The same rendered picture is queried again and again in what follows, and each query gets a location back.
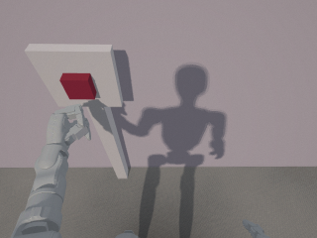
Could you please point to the robot right hand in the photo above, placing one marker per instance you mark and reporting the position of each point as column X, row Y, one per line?
column 255, row 230

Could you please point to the robot left shin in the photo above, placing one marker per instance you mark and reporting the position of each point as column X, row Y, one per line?
column 128, row 231

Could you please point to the panel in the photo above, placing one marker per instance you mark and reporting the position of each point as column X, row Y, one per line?
column 52, row 60

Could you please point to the robot left forearm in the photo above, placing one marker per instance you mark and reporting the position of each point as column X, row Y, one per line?
column 43, row 209

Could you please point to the robot left hand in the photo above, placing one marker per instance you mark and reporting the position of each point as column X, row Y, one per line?
column 61, row 132

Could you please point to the button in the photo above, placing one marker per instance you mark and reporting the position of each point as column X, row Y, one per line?
column 78, row 86

